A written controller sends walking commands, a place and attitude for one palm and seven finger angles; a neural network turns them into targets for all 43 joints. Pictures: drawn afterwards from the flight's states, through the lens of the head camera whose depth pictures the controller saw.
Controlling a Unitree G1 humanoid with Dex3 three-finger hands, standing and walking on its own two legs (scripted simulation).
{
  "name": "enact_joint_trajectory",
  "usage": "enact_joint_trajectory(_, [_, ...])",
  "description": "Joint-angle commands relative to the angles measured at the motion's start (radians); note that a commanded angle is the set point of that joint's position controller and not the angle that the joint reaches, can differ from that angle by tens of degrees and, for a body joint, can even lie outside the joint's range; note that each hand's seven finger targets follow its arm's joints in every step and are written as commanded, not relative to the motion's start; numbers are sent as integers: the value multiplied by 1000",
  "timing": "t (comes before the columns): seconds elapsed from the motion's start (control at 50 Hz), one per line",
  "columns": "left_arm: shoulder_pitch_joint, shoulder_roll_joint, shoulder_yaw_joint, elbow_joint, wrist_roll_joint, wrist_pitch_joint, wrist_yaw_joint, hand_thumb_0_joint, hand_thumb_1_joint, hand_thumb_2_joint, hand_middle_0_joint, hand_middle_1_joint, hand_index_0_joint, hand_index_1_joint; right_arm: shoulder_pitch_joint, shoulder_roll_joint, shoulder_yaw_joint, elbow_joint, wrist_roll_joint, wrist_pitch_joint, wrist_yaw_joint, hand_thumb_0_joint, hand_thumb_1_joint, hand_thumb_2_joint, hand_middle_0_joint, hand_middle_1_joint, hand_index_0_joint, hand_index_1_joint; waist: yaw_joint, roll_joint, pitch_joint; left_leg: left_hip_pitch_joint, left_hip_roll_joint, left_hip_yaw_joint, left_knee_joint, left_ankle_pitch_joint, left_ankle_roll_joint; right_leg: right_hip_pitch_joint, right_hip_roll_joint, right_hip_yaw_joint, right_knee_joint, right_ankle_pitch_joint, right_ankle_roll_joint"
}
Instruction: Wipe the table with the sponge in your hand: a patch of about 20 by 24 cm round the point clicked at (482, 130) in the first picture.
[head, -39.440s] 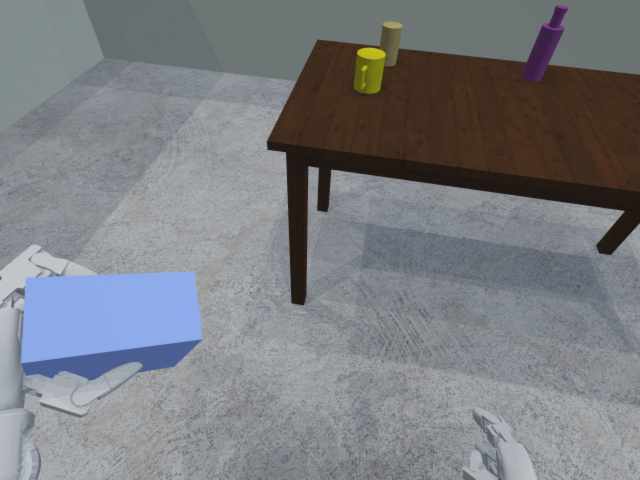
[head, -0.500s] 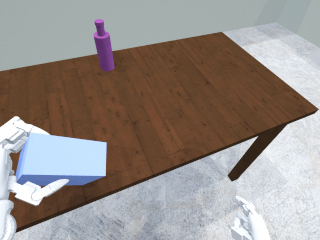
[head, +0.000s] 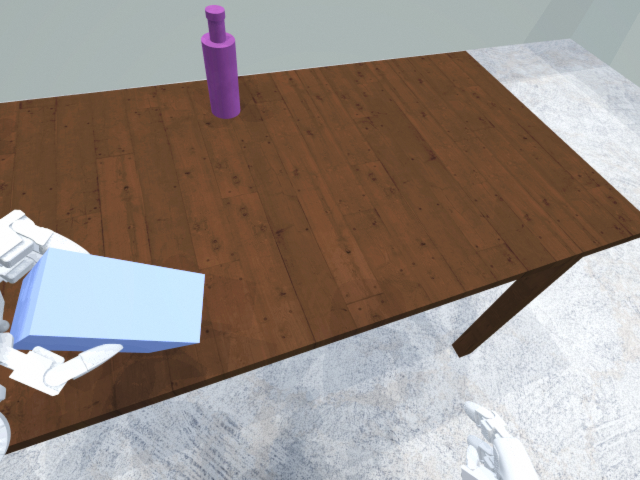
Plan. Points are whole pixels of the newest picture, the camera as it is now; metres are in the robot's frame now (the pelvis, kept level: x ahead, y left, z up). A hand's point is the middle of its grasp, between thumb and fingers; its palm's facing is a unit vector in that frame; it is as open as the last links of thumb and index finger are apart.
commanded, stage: come to a stop and stand still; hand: left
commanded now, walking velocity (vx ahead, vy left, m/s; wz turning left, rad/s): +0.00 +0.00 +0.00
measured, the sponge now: (133, 312) +0.25 +0.22 +0.10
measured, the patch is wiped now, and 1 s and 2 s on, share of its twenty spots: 1.00 1.00 1.00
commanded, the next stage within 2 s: look again from close up in 0.52 s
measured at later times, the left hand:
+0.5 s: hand (49, 334) +0.20 +0.25 +0.16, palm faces +0.40 -0.86 -0.33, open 10.6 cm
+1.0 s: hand (71, 329) +0.20 +0.23 +0.16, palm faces +0.36 -0.84 -0.41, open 10.6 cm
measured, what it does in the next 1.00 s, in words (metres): stands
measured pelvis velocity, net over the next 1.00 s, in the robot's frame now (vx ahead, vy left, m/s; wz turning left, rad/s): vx -0.03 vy -0.01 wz -0.03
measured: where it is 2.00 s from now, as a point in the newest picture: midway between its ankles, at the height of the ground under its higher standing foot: outside the picture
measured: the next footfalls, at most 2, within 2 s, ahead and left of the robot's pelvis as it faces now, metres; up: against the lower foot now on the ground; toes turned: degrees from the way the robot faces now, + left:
none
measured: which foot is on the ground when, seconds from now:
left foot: down 0.00-1.00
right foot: down 0.00-1.00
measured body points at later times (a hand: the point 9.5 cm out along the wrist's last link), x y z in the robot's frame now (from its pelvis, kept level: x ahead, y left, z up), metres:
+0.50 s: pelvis -0.03 +0.00 +0.00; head -0.01 +0.02 +0.45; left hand +0.17 +0.29 +0.18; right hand +0.15 -0.22 -0.06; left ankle +0.00 +0.08 -0.73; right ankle +0.02 -0.13 -0.73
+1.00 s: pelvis -0.03 -0.01 +0.00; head -0.03 +0.00 +0.45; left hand +0.18 +0.27 +0.19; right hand +0.14 -0.24 -0.07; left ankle +0.00 +0.08 -0.73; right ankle +0.02 -0.13 -0.73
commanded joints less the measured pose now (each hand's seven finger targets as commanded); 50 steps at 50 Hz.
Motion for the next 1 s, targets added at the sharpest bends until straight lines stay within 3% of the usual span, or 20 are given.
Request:
enact_joint_trajectory(0.0, [-64,152,116,-303,-26,-83,32,0,100,1300,-1200,-1600,-1200,-1600,-54,-129,-60,-147,11,-63,6,0,-900,-900,200,300,200,300,13,179,-276,98,141,-107,-73,486,-61,107,-62,34,6,234,-36])
enact_joint_trajectory(0.08, [-63,119,98,-245,-24,-65,29,0,100,1300,-1200,-1600,-1200,-1600,-58,-131,-68,-147,14,-53,4,0,-900,-900,200,300,200,300,8,160,-239,99,165,-120,-112,430,-68,66,-54,30,10,158,-28])
enact_joint_trajectory(0.2, [-118,84,71,-163,-30,-39,21,0,100,1300,-1200,-1600,-1200,-1600,-91,-121,-60,-167,26,-36,-10,0,-900,-900,200,300,200,300,1,91,-163,1,133,-113,-165,58,-60,89,-61,70,-72,140,-39])
enact_joint_trajectory(0.24, [-147,116,87,-186,-24,-32,23,0,100,1300,-1200,-1600,-1200,-1600,-110,-126,-58,-174,27,-34,-18,0,-900,-900,200,300,200,300,-2,136,-157,-5,132,-122,-189,-19,-49,86,-59,85,-81,95,-39])
enact_joint_trajectory(0.28, [-158,88,66,-209,-21,-31,23,0,100,1300,-1200,-1600,-1200,-1600,-118,-112,-50,-182,24,-37,-21,0,-900,-900,200,300,200,300,-1,132,-162,-7,137,-124,-198,-51,-42,94,-53,77,-89,77,-37])
enact_joint_trajectory(0.34, [-152,121,96,-232,-16,-20,29,0,100,1300,-1200,-1600,-1200,-1600,-127,-122,-53,-189,23,-42,-27,0,-900,-900,200,300,200,300,-2,163,-172,-12,135,-131,-206,-77,-36,112,-53,91,-97,63,-38])
enact_joint_trajectory(0.36, [-148,76,66,-238,-15,-22,26,0,100,1300,-1200,-1600,-1200,-1600,-122,-105,-47,-189,22,-42,-28,0,-900,-900,200,300,200,300,-4,172,-175,-16,136,-128,-208,-73,-37,122,-52,79,-96,67,-39])
enact_joint_trajectory(0.44, [-107,112,101,-230,-14,-14,32,0,100,1300,-1200,-1600,-1200,-1600,-121,-120,-53,-193,23,-44,-33,0,-900,-900,200,300,200,300,-5,155,-187,8,130,-120,-190,-16,-41,128,-58,92,-114,95,-42])
enact_joint_trajectory(0.48, [-83,73,77,-211,-15,-7,28,0,100,1300,-1200,-1600,-1200,-1600,-119,-110,-47,-197,21,-41,-37,0,-900,-900,200,300,200,300,-5,112,-178,19,129,-106,-179,11,-41,121,-60,91,-129,109,-41])
enact_joint_trajectory(0.54, [-81,86,85,-210,-7,1,27,0,100,1300,-1200,-1600,-1200,-1600,-119,-120,-52,-200,23,-35,-43,0,-900,-900,200,300,200,300,-11,142,-165,31,135,-106,-186,-8,-38,102,-57,100,-141,79,-41])
enact_joint_trajectory(0.56, [-82,45,55,-216,-4,1,24,0,100,1300,-1200,-1600,-1200,-1600,-114,-112,-45,-203,19,-31,-44,0,-900,-900,200,300,200,300,-12,149,-167,29,140,-106,-193,-10,-39,109,-53,88,-136,78,-40])
enact_joint_trajectory(0.64, [-85,86,84,-214,7,12,26,0,100,1300,-1200,-1600,-1200,-1600,-119,-121,-46,-209,19,-23,-53,0,-900,-900,200,300,200,300,-12,133,-156,35,143,-104,-200,-30,-34,102,-50,97,-149,55,-38])
enact_joint_trajectory(0.66, [-90,41,49,-213,9,13,23,0,100,1300,-1200,-1600,-1200,-1600,-116,-110,-40,-211,17,-21,-54,0,-900,-900,200,300,200,300,-14,128,-149,30,146,-100,-205,-47,-34,98,-47,90,-150,40,-36])
enact_joint_trajectory(0.7, [-88,52,59,-208,13,15,24,0,100,1300,-1200,-1600,-1200,-1600,-115,-112,-41,-215,14,-21,-57,0,-900,-900,200,300,200,300,-12,126,-145,23,146,-97,-202,-62,-29,98,-46,96,-160,31,-37])
enact_joint_trajectory(0.84, [-76,84,88,-213,14,22,26,0,100,1300,-1200,-1600,-1200,-1600,-112,-119,-42,-212,10,-14,-61,0,-900,-900,200,300,200,300,-12,130,-158,45,141,-89,-189,-8,-31,108,-48,109,-163,65,-42])
enact_joint_trajectory(0.86, [-67,49,61,-207,11,23,23,0,100,1300,-1200,-1600,-1200,-1600,-114,-107,-37,-215,10,-11,-61,0,-900,-900,200,300,200,300,-13,122,-159,45,142,-84,-187,5,-29,115,-50,105,-162,78,-41])
enact_joint_trajectory(0.92, [-70,48,57,-207,11,27,22,0,100,1300,-1200,-1600,-1200,-1600,-113,-111,-38,-215,9,-10,-61,0,-900,-900,200,300,200,300,-13,112,-160,57,138,-74,-173,33,-29,111,-51,114,-169,100,-43])
enact_joint_trajectory(0.94, [-67,73,77,-211,10,28,23,0,100,1300,-1200,-1600,-1200,-1600,-116,-118,-40,-211,9,-9,-61,0,-900,-900,200,300,200,300,-14,137,-166,65,140,-81,-179,41,-31,112,-51,114,-162,106,-43])
enact_joint_trajectory(0.96, [-1091,878,634,-460,175,-99,16,0,100,1300,-1200,-1600,-1200,-1600,26,-121,-42,-177,-48,-52,-59,0,-900,-900,200,300,200,300,7,-6,24,-134,153,-43,-66,141,-14,-5,-62,117,-206,120,3])
enact_joint_trajectory(0.98, [-475,247,245,158,58,-66,-30,0,100,1300,-1200,-1600,-1200,-1600,-65,-14,-3,-131,2,-45,-57,0,-900,-900,200,300,200,300,0,-7,-201,56,87,-60,-93,135,-16,7,-98,140,-173,45,-65])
